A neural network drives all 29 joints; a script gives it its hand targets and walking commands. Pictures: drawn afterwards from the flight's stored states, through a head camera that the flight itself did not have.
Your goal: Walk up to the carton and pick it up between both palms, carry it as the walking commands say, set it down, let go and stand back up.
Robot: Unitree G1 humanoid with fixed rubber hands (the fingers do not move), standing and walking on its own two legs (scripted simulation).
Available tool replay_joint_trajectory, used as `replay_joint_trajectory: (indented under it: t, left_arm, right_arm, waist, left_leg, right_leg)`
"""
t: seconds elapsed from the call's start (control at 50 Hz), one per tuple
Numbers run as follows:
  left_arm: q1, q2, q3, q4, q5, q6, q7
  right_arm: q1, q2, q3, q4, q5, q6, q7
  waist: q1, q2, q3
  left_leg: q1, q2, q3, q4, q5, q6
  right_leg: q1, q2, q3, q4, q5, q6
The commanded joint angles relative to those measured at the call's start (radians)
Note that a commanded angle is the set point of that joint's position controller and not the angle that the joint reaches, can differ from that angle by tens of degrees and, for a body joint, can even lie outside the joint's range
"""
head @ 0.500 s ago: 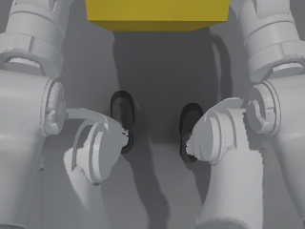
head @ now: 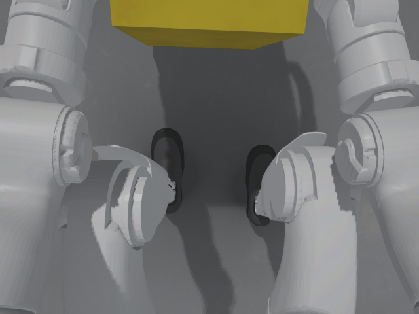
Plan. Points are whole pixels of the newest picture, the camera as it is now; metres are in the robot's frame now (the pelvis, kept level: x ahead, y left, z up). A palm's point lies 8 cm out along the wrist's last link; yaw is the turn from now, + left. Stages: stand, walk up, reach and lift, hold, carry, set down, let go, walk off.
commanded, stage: reach and lift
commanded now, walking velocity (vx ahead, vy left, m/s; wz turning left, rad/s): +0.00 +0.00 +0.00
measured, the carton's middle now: out of the picture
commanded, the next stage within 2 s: none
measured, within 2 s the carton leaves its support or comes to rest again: neither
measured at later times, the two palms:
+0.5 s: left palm out of the picture +0.58 +0.14 -0.08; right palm out of the picture +0.56 -0.16 -0.09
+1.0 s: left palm out of the picture +0.57 +0.14 -0.03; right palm out of the picture +0.54 -0.16 -0.04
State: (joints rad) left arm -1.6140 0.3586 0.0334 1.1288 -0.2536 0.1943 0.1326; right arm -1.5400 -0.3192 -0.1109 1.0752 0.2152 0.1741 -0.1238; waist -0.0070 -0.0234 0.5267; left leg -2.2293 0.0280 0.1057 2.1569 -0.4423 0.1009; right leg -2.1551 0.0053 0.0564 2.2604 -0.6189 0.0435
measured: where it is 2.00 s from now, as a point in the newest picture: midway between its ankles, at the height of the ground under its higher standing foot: (215, 191)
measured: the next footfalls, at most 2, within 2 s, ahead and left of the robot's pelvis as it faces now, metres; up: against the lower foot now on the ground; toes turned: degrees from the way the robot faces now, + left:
none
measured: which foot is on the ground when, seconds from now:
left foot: down 0.00-1.00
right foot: down 0.00-1.00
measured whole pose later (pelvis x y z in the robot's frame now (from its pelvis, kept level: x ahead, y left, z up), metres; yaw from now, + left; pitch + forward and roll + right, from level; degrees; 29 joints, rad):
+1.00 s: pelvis -0.01 +0.00 +0.06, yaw -1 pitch +24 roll +0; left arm -1.51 0.24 0.29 0.86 -0.06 0.35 0.14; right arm -1.40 -0.18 -0.37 0.74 0.02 0.38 -0.16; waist -0.01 -0.02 0.51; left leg -1.96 0.00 0.08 1.99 -0.46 0.07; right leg -1.89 0.03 0.06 2.08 -0.61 0.05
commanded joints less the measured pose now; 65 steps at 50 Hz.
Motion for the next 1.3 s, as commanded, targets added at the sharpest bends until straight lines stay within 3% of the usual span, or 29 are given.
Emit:
replay_joint_trajectory:
  t: [0.0,0.08,0.14,0.2,0.26,0.3,0.32,0.4,0.46,0.5,0.56,0.64,0.66,0.68,0.7,0.72,0.82,0.84,0.86,0.88,0.9,0.92,1.0,1.02,1.12,1.14,1.2,1.24,1.28]
  left_arm:
    - [-0.604,-1.036,-0.243,-0.368,-0.062,0.011,-0.244]
    - [-0.553,-1.109,-0.179,-0.216,-0.005,0.046,-0.271]
    - [-0.511,-1.155,-0.122,-0.155,0.033,0.069,-0.301]
    - [-0.512,-1.163,-0.107,-0.207,0.054,0.092,-0.308]
    - [-0.588,-1.155,-0.16,-0.417,0.021,0.094,-0.289]
    - [-0.621,-1.143,-0.194,-0.537,-0.005,0.096,-0.264]
    - [-0.642,-1.135,-0.213,-0.569,-0.021,0.094,-0.254]
    - [-0.512,-1.164,-0.175,-0.407,0.044,0.121,-0.256]
    - [-0.424,-1.205,-0.086,-0.248,0.115,0.137,-0.289]
    - [-0.407,-1.233,-0.069,-0.256,0.126,0.144,-0.309]
    - [-0.44,-1.227,-0.083,-0.339,0.135,0.159,-0.318]
    - [-0.498,-1.255,-0.137,-0.469,0.096,0.168,-0.299]
    - [-0.525,-1.268,-0.185,-0.563,0.064,0.171,-0.289]
    - [-0.507,-1.26,-0.198,-0.543,0.058,0.177,-0.283]
    - [-0.504,-1.259,-0.229,-0.588,0.046,0.18,-0.274]
    - [-0.481,-1.252,-0.224,-0.55,0.056,0.187,-0.267]
    - [-0.444,-1.257,-0.162,-0.435,0.123,0.2,-0.266]
    - [-0.413,-1.278,-0.135,-0.398,0.145,0.201,-0.275]
    - [-0.402,-1.301,-0.124,-0.379,0.144,0.204,-0.282]
    - [-0.366,-1.291,-0.093,-0.343,0.173,0.205,-0.288]
    - [-0.356,-1.321,-0.089,-0.33,0.179,0.209,-0.295]
    - [-0.321,-1.344,-0.082,-0.313,0.183,0.215,-0.301]
    - [-0.347,-1.349,-0.131,-0.388,0.176,0.22,-0.303]
    - [-0.383,-1.374,-0.188,-0.491,0.139,0.213,-0.297]
    - [-0.41,-1.293,-0.274,-0.636,0.092,0.223,-0.263]
    - [-0.42,-1.279,-0.284,-0.644,0.09,0.23,-0.258]
    - [-0.353,-1.271,-0.254,-0.57,0.118,0.241,-0.253]
    - [-0.335,-1.287,-0.204,-0.464,0.151,0.241,-0.265]
    - [-0.311,-1.325,-0.166,-0.402,0.173,0.239,-0.278]
  right_arm:
    - [-0.748,0.918,0.281,-0.442,0.059,-0.001,0.265]
    - [-0.766,0.931,0.194,-0.376,0.002,0.011,0.3]
    - [-0.756,0.955,0.154,-0.343,-0.039,0.03,0.32]
    - [-0.772,0.984,0.163,-0.406,-0.034,0.053,0.335]
    - [-0.856,1.001,0.237,-0.592,0.017,0.057,0.328]
    - [-0.915,1.001,0.292,-0.723,0.058,0.064,0.307]
    - [-0.89,1.006,0.315,-0.704,0.066,0.072,0.297]
    - [-0.842,1.003,0.287,-0.626,0.024,0.088,0.3]
    - [-0.738,1.066,0.195,-0.452,-0.045,0.103,0.329]
    - [-0.696,1.069,0.169,-0.434,-0.076,0.115,0.344]
    - [-0.715,1.084,0.191,-0.496,-0.073,0.131,0.348]
    - [-0.78,1.102,0.281,-0.644,-0.038,0.142,0.33]
    - [-0.814,1.115,0.318,-0.736,-0.005,0.144,0.321]
    - [-0.822,1.094,0.347,-0.756,0.0,0.147,0.317]
    - [-0.82,1.096,0.366,-0.81,0.014,0.147,0.312]
    - [-0.837,1.073,0.375,-0.82,0.018,0.151,0.305]
    - [-0.735,1.085,0.283,-0.639,-0.051,0.172,0.315]
    - [-0.701,1.114,0.258,-0.586,-0.068,0.176,0.323]
    - [-0.716,1.114,0.251,-0.592,-0.072,0.176,0.331]
    - [-0.693,1.128,0.232,-0.554,-0.086,0.178,0.338]
    - [-0.648,1.133,0.206,-0.52,-0.115,0.182,0.344]
    - [-0.656,1.143,0.215,-0.54,-0.105,0.184,0.35]
    - [-0.692,1.135,0.277,-0.633,-0.089,0.187,0.357]
    - [-0.69,1.162,0.321,-0.682,-0.063,0.187,0.356]
    - [-0.732,1.108,0.423,-0.851,-0.006,0.198,0.322]
    - [-0.718,1.093,0.42,-0.834,-0.006,0.203,0.317]
    - [-0.695,1.101,0.406,-0.807,-0.017,0.212,0.309]
    - [-0.649,1.124,0.337,-0.655,-0.057,0.218,0.319]
    - [-0.64,1.139,0.294,-0.604,-0.086,0.215,0.331]
  waist:
    - [-0.035,0.005,-1.891]
    - [-0.053,0.023,-1.6]
    - [-0.07,0.01,-1.504]
    - [-0.043,0.008,-1.606]
    - [-0.004,0.017,-1.999]
    - [-0.007,-0.015,-2.261]
    - [0.003,-0.025,-2.34]
    - [0.026,-0.011,-2.132]
    - [0.02,-0.01,-1.791]
    - [-0.012,-0.011,-1.766]
    - [-0.002,-0.001,-1.916]
    - [0.002,-0.026,-2.264]
    - [0.01,0.001,-2.417]
    - [0.027,-0.011,-2.455]
    - [0.011,-0.009,-2.531]
    - [0.031,-0.001,-2.518]
    - [0.011,-0.002,-2.186]
    - [0.022,-0.004,-2.133]
    - [0.01,-0.01,-2.098]
    - [0.028,-0.014,-2.034]
    - [-0.002,-0.015,-2.001]
    - [0.009,-0.001,-2.018]
    - [0.012,0.009,-2.174]
    - [0.01,0.003,-2.323]
    - [0.036,0.01,-2.618]
    - [0.021,-0.005,-2.611]
    - [0.047,-0.007,-2.463]
    - [0.033,-0.02,-2.272]
    - [0.031,-0.015,-2.149]
  left_leg:
    - [1.146,-0.15,-0.165,-0.098,0.327,-0.071]
    - [1.029,-0.146,-0.198,-0.163,0.083,-0.07]
    - [0.946,-0.147,-0.181,-0.182,0.017,-0.064]
    - [1.008,-0.153,-0.171,-0.182,0.082,-0.062]
    - [1.207,-0.166,-0.161,-0.162,0.289,-0.066]
    - [1.319,-0.176,-0.16,-0.138,0.445,-0.062]
    - [1.352,-0.178,-0.158,-0.127,0.494,-0.061]
    - [1.256,-0.165,-0.171,-0.167,0.387,-0.06]
    - [1.044,-0.157,-0.159,-0.212,0.182,-0.058]
    - [1.015,-0.156,-0.151,-0.231,0.144,-0.063]
    - [1.093,-0.161,-0.137,-0.225,0.21,-0.072]
    - [1.269,-0.171,-0.144,-0.21,0.392,-0.073]
    - [1.375,-0.179,-0.145,-0.209,0.492,-0.077]
    - [1.396,-0.18,-0.154,-0.201,0.533,-0.075]
    - [1.444,-0.184,-0.164,-0.206,0.56,-0.076]
    - [1.448,-0.18,-0.167,-0.204,0.574,-0.072]
    - [1.238,-0.164,-0.16,-0.278,0.298,-0.075]
    - [1.211,-0.164,-0.16,-0.301,0.232,-0.076]
    - [1.207,-0.163,-0.162,-0.319,0.205,-0.076]
    - [1.155,-0.164,-0.155,-0.325,0.176,-0.074]
    - [1.136,-0.16,-0.159,-0.336,0.161,-0.077]
    - [1.169,-0.163,-0.164,-0.357,0.164,-0.078]
    - [1.277,-0.168,-0.165,-0.345,0.277,-0.084]
    - [1.378,-0.174,-0.176,-0.35,0.348,-0.089]
    - [1.556,-0.183,-0.179,-0.337,0.578,-0.082]
    - [1.566,-0.178,-0.191,-0.349,0.555,-0.08]
    - [1.478,-0.174,-0.177,-0.393,0.457,-0.079]
    - [1.346,-0.167,-0.174,-0.425,0.288,-0.078]
    - [1.295,-0.164,-0.172,-0.457,0.204,-0.082]
  right_leg:
    - [0.441,0.098,-0.155,-0.208,0.293,-0.055]
    - [0.26,0.087,-0.167,-0.243,0.104,-0.071]
    - [0.248,0.083,-0.178,-0.264,0.045,-0.07]
    - [0.307,0.085,-0.171,-0.283,0.091,-0.066]
    - [0.471,0.096,-0.168,-0.269,0.255,-0.058]
    - [0.597,0.106,-0.175,-0.262,0.388,-0.041]
    - [0.63,0.105,-0.168,-0.261,0.422,-0.039]
    - [0.492,0.108,-0.162,-0.285,0.301,-0.044]
    - [0.326,0.109,-0.159,-0.328,0.13,-0.059]
    - [0.338,0.11,-0.16,-0.342,0.113,-0.057]
    - [0.412,0.111,-0.16,-0.354,0.171,-0.051]
    - [0.588,0.118,-0.17,-0.337,0.323,-0.038]
    - [0.648,0.124,-0.165,-0.337,0.39,-0.035]
    - [0.655,0.125,-0.164,-0.331,0.414,-0.034]
    - [0.684,0.132,-0.162,-0.334,0.44,-0.033]
    - [0.656,0.13,-0.158,-0.336,0.44,-0.03]
    - [0.511,0.129,-0.148,-0.402,0.234,-0.043]
    - [0.488,0.127,-0.148,-0.413,0.19,-0.046]
    - [0.472,0.126,-0.154,-0.429,0.172,-0.045]
    - [0.452,0.124,-0.151,-0.437,0.148,-0.047]
    - [0.444,0.127,-0.154,-0.445,0.144,-0.052]
    - [0.447,0.127,-0.158,-0.453,0.154,-0.046]
    - [0.506,0.129,-0.16,-0.454,0.23,-0.037]
    - [0.58,0.135,-0.162,-0.452,0.293,-0.033]
    - [0.728,0.151,-0.143,-0.445,0.444,-0.022]
    - [0.722,0.15,-0.146,-0.451,0.43,-0.019]
    - [0.7,0.157,-0.127,-0.507,0.356,-0.025]
    - [0.629,0.15,-0.127,-0.529,0.244,-0.031]
    - [0.576,0.147,-0.136,-0.557,0.184,-0.036]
